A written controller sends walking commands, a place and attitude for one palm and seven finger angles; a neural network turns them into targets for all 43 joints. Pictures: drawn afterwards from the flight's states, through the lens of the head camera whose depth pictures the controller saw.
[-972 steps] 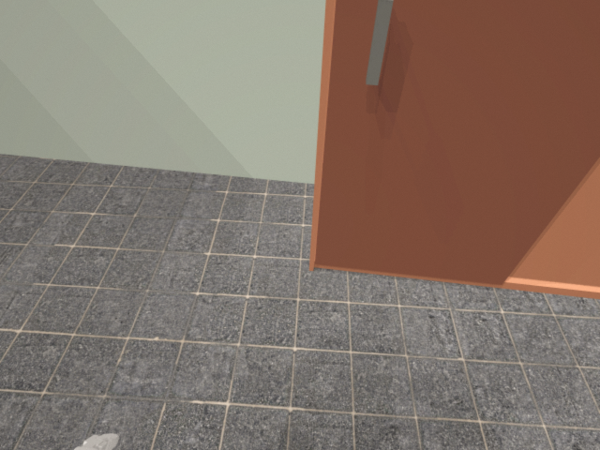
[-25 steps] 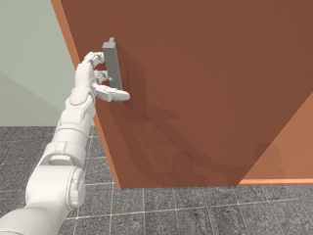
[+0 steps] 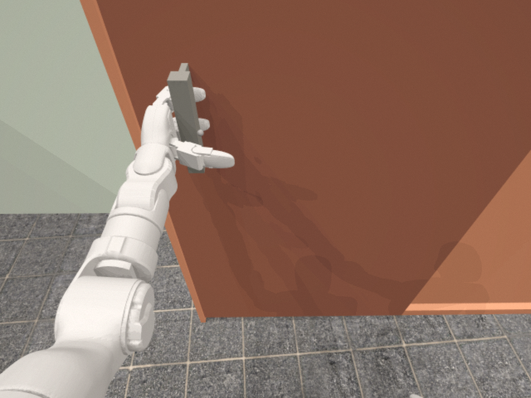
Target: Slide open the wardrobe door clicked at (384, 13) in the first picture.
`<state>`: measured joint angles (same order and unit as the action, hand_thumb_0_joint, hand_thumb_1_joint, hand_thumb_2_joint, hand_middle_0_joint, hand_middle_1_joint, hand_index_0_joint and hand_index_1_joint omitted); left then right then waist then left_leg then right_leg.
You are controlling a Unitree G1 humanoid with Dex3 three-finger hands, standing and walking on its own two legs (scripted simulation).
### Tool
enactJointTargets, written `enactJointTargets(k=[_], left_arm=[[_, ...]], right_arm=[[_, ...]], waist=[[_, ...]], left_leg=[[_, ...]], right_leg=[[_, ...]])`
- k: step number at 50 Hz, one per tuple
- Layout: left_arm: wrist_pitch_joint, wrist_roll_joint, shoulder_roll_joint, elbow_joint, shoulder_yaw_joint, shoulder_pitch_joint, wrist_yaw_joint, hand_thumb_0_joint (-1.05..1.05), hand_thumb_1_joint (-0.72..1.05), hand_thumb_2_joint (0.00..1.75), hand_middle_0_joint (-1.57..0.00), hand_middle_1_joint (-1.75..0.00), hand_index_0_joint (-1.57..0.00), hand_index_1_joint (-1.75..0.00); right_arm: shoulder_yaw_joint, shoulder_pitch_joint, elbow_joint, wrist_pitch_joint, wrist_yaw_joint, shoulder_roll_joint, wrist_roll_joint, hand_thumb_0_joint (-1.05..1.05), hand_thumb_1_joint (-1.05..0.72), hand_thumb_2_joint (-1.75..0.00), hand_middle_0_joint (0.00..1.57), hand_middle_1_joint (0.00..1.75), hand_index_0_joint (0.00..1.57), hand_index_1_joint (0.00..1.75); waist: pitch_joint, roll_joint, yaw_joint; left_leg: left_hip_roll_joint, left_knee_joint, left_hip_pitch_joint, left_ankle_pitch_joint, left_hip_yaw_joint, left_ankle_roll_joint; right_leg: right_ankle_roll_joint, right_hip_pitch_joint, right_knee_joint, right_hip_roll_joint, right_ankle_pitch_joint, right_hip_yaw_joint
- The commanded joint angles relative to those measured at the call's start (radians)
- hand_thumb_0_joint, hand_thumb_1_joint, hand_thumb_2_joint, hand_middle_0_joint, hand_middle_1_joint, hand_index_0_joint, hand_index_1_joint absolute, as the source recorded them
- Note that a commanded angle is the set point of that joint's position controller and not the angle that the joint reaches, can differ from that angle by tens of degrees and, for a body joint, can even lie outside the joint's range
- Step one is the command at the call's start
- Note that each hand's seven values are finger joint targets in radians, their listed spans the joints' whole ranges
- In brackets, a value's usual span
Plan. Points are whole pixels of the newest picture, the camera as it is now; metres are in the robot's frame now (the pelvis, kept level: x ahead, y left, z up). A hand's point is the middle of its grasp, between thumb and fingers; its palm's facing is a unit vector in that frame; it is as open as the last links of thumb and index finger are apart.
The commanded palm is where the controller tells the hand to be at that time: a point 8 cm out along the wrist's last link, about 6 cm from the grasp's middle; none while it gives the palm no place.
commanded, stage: slide the fingers in behind the handle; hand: left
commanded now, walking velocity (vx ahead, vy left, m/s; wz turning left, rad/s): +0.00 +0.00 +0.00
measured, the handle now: (191, 120) +0.51 +0.13 +0.17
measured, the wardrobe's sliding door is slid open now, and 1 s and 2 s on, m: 0.00 0.00 0.00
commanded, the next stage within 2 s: grip the handle and tug to test in 0.44 s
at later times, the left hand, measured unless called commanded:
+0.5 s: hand (199, 132) +0.46 +0.11 +0.18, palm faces +0.05 -1.00 +0.01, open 13.8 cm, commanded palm +0.44 +0.15 +0.17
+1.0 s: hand (198, 131) +0.47 +0.11 +0.18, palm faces +0.05 -1.00 +0.00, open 9.1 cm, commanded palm +0.44 +0.15 +0.17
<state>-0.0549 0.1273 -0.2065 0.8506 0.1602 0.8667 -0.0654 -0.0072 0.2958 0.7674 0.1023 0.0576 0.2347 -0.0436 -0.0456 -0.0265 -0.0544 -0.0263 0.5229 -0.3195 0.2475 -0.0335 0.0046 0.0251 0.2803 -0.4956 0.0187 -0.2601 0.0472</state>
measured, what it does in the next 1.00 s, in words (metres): stands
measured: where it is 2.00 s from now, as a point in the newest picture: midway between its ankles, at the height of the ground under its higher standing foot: outside the picture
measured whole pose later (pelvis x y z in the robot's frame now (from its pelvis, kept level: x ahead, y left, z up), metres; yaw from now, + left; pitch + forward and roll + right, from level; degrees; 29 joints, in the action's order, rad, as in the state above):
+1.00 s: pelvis -0.01 +0.01 +0.00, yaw +0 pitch +4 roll -1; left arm 0.02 0.11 -0.22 0.96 0.17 0.94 -0.07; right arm -0.01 0.34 0.78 0.12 0.04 0.23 -0.03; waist -0.05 -0.02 -0.07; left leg -0.02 0.56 -0.38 0.25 -0.04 0.02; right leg 0.01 0.34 -0.53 0.01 -0.26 0.04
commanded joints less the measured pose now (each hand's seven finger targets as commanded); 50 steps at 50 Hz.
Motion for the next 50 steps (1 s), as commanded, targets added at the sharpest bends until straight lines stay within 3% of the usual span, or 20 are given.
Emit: enactJointTargets(k=[1, 3, 5, 8, 9, 13, 14, 15, 18, 27, 31, 33, 36, 38, 41, 43, 46, 48, 50], left_arm=[[0.084, -0.011, -0.093, -0.231, -0.019, 0.562, 0.0, 0.0, -0.5, 0.3, -0.3, -1.2, -0.3, -1.2], [0.096, -0.006, -0.115, -0.231, -0.002, 0.519, 0.006, 0.0, -0.5, 0.3, -0.3, -1.2, -0.3, -1.2], [0.105, -0.001, -0.1, -0.258, -0.021, 0.562, 0.013, 0.0, -0.5, 0.3, -0.3, -1.2, -0.3, -1.2], [0.108, -0.006, -0.153, -0.231, 0.016, 0.535, 0.015, 0.0, -0.5, 0.3, -0.3, -1.2, -0.3, -1.2], [0.104, -0.002, -0.124, -0.228, -0.004, 0.533, 0.018, 0.0, -0.5, 0.3, -0.3, -1.2, -0.3, -1.2], [0.104, -0.007, -0.153, -0.221, 0.017, 0.529, 0.019, 0.0, -0.5, 0.3, -0.3, -1.2, -0.3, -1.2], [0.098, -0.005, -0.122, -0.207, -0.006, 0.533, 0.021, 0.0, -0.5, 0.3, -0.3, -1.2, -0.3, -1.2], [0.097, -0.002, -0.132, -0.201, 0.002, 0.558, 0.018, 0.0, -0.5, 0.3, -0.3, -1.2, -0.3, -1.2], [0.102, -0.01, -0.162, -0.213, 0.022, 0.539, 0.015, 0.0, -0.5, 0.3, -0.3, -1.2, -0.3, -1.2], [0.1, -0.014, -0.137, -0.132, 0.005, 0.602, 0.01, 0.0, -0.5, 0.3, -0.3, -1.2, -0.3, -1.2], [0.109, -0.018, -0.146, -0.117, 0.011, 0.622, 0.007, 0.0, -0.31, 0.38, -0.32, -1.23, -0.32, -1.23], [0.118, -0.02, -0.134, -0.12, 0.004, 0.599, 0.008, 0.0, -0.22, 0.42, -0.33, -1.24, -0.33, -1.24], [0.124, -0.015, -0.142, -0.096, 0.012, 0.636, 0.007, 0.0, -0.08, 0.48, -0.35, -1.26, -0.35, -1.26], [0.131, -0.021, -0.157, -0.097, 0.021, 0.619, 0.007, 0.0, 0.01, 0.52, -0.35, -1.27, -0.35, -1.27], [0.134, -0.02, -0.106, -0.092, -0.017, 0.652, 0.007, 0.0, 0.15, 0.58, -0.37, -1.29, -0.37, -1.29], [0.136, -0.023, -0.149, -0.078, 0.012, 0.636, 0.002, 0.0, 0.25, 0.62, -0.38, -1.31, -0.38, -1.31], [0.146, -0.02, -0.113, -0.117, -0.012, 0.645, 0.003, 0.0, 0.39, 0.68, -0.4, -1.33, -0.4, -1.33], [0.147, -0.02, -0.145, -0.113, 0.012, 0.604, 0.004, 0.0, 0.48, 0.72, -0.41, -1.34, -0.41, -1.34], [0.151, -0.014, -0.136, -0.138, 0.007, 0.594, 0.007, 0.0, 0.57, 0.76, -0.42, -1.35, -0.42, -1.35]], right_arm=[[0.044, -0.005, -0.11, 0.049, 0.003, 0.13, 0.004, 0.0, -0.9, -0.9, 0.2, 0.3, 0.2, 0.3], [0.047, -0.002, -0.112, 0.048, 0.004, 0.136, 0.006, 0.0, -0.9, -0.9, 0.2, 0.3, 0.2, 0.3], [0.045, -0.003, -0.114, 0.051, 0.003, 0.132, 0.003, 0.0, -0.9, -0.9, 0.2, 0.3, 0.2, 0.3], [0.045, 0.001, -0.109, 0.047, 0.006, 0.14, 0.004, 0.0, -0.9, -0.9, 0.2, 0.3, 0.2, 0.3], [0.043, -0.009, -0.114, 0.048, 0.006, 0.133, 0.001, 0.0, -0.9, -0.9, 0.2, 0.3, 0.2, 0.3], [0.045, -0.006, -0.11, 0.046, 0.008, 0.135, 0.001, 0.0, -0.9, -0.9, 0.2, 0.3, 0.2, 0.3], [0.04, -0.01, -0.111, 0.045, 0.007, 0.131, -0.002, 0.0, -0.9, -0.9, 0.2, 0.3, 0.2, 0.3], [0.04, -0.006, -0.106, 0.046, 0.007, 0.132, -0.001, 0.0, -0.9, -0.9, 0.2, 0.3, 0.2, 0.3], [0.045, -0.002, -0.109, 0.045, 0.008, 0.139, 0.002, 0.0, -0.9, -0.9, 0.2, 0.3, 0.2, 0.3], [0.04, 0.011, -0.097, 0.043, 0.006, 0.135, 0.002, 0.0, -0.9, -0.9, 0.2, 0.3, 0.2, 0.3], [0.039, 0.02, -0.094, 0.046, 0.002, 0.137, 0.005, 0.0, -0.9, -0.9, 0.2, 0.3, 0.2, 0.3], [0.044, 0.027, -0.097, 0.048, 0.001, 0.141, 0.007, 0.0, -0.9, -0.9, 0.2, 0.3, 0.2, 0.3], [0.04, 0.031, -0.091, 0.053, -0.001, 0.14, 0.007, 0.0, -0.9, -0.9, 0.2, 0.3, 0.2, 0.3], [0.045, 0.04, -0.09, 0.052, -0.001, 0.146, 0.009, 0.0, -0.9, -0.9, 0.2, 0.3, 0.2, 0.3], [0.041, 0.038, -0.088, 0.058, -0.004, 0.137, 0.007, 0.0, -0.9, -0.9, 0.2, 0.3, 0.2, 0.3], [0.046, 0.046, -0.084, 0.056, -0.003, 0.149, 0.01, 0.0, -0.9, -0.9, 0.2, 0.3, 0.2, 0.3], [0.045, 0.044, -0.09, 0.066, -0.007, 0.14, 0.01, 0.0, -0.9, -0.9, 0.2, 0.3, 0.2, 0.3], [0.048, 0.047, -0.088, 0.065, -0.008, 0.146, 0.011, 0.0, -0.9, -0.9, 0.2, 0.3, 0.2, 0.3], [0.047, 0.04, -0.095, 0.066, -0.009, 0.141, 0.008, 0.0, -0.9, -0.9, 0.2, 0.3, 0.2, 0.3]], waist=[[-0.288, 0.041, -0.031], [-0.333, 0.059, -0.014], [-0.338, 0.056, -0.029], [-0.318, 0.074, -0.02], [-0.306, 0.06, -0.02], [-0.299, 0.059, -0.017], [-0.277, 0.044, -0.027], [-0.267, 0.053, -0.032], [-0.304, 0.054, -0.018], [-0.254, 0.059, -0.047], [-0.273, 0.034, -0.047], [-0.299, 0.042, -0.04], [-0.271, 0.061, -0.055], [-0.299, 0.057, -0.044], [-0.273, 0.026, -0.061], [-0.281, 0.055, -0.052], [-0.316, 0.026, -0.051], [-0.321, 0.024, -0.035], [-0.327, 0.034, -0.035]], left_leg=[[0.024, -0.036, 0.165, -0.183, 0.027, 0.023], [0.026, -0.035, 0.173, -0.215, 0.031, 0.021], [0.026, -0.032, 0.179, -0.216, 0.027, 0.022], [0.027, -0.037, 0.159, -0.193, 0.026, 0.025], [0.028, -0.037, 0.154, -0.192, 0.022, 0.027], [0.027, -0.038, 0.152, -0.185, 0.024, 0.026], [0.028, -0.038, 0.145, -0.176, 0.023, 0.026], [0.028, -0.038, 0.14, -0.16, 0.023, 0.027], [0.027, -0.039, 0.149, -0.179, 0.027, 0.026], [0.024, -0.036, 0.128, -0.131, 0.03, 0.024], [0.025, -0.03, 0.13, -0.129, 0.034, 0.022], [0.022, -0.032, 0.138, -0.145, 0.041, 0.02], [0.02, -0.029, 0.121, -0.116, 0.041, 0.02], [0.019, -0.028, 0.132, -0.143, 0.046, 0.019], [0.016, -0.025, 0.136, -0.12, 0.046, 0.016], [0.015, -0.027, 0.127, -0.117, 0.052, 0.016], [0.015, -0.023, 0.149, -0.141, 0.052, 0.013], [0.015, -0.024, 0.147, -0.155, 0.051, 0.012], [0.015, -0.023, 0.145, -0.163, 0.048, 0.013]], right_leg=[[-0.009, -0.015, 0.063, 0.012, 0.249, -0.031], [-0.005, -0.055, 0.054, 0.013, 0.281, -0.029], [-0.009, -0.048, 0.052, 0.012, 0.297, -0.03], [-0.01, -0.056, 0.06, 0.012, 0.275, -0.034], [-0.01, -0.049, 0.061, 0.011, 0.282, -0.036], [-0.009, -0.05, 0.065, 0.012, 0.265, -0.034], [-0.01, -0.033, 0.066, 0.011, 0.26, -0.035], [-0.012, -0.024, 0.072, 0.011, 0.244, -0.036], [-0.008, -0.044, 0.063, 0.013, 0.249, -0.033], [-0.012, 0.013, 0.068, 0.012, 0.197, -0.032], [-0.008, 0.021, 0.061, 0.011, 0.184, -0.031], [-0.006, 0.01, 0.054, 0.013, 0.189, -0.025], [-0.009, 0.037, 0.057, 0.015, 0.163, -0.025], [-0.005, 0.02, 0.047, 0.016, 0.184, -0.023], [-0.007, 0.058, 0.049, 0.017, 0.157, -0.021], [-0.006, 0.046, 0.048, 0.018, 0.145, -0.02], [-0.002, 0.045, 0.037, 0.02, 0.164, -0.017], [0.0, 0.026, 0.038, 0.02, 0.175, -0.017], [0.0, 0.015, 0.036, 0.022, 0.189, -0.019]])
